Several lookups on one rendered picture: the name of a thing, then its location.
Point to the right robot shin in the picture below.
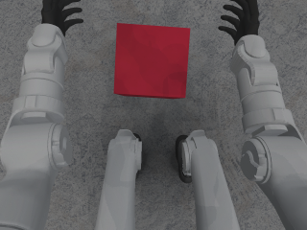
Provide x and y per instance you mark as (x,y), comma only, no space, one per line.
(198,133)

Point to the right robot forearm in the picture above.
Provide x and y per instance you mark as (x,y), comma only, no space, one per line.
(260,93)

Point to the robot right upper arm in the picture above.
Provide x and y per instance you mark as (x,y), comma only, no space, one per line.
(278,164)

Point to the robot left hand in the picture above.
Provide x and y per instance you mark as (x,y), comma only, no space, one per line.
(53,13)

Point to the robot right hand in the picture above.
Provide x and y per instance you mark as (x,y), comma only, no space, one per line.
(247,24)

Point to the left robot shin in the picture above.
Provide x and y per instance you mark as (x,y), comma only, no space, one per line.
(121,132)

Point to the robot shin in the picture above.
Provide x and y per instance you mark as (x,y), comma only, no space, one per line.
(121,132)
(198,133)

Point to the left robot forearm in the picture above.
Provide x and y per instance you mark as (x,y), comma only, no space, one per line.
(42,80)

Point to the robot left upper arm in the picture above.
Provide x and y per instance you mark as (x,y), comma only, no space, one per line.
(32,156)

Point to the carton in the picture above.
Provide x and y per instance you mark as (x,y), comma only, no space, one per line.
(151,61)

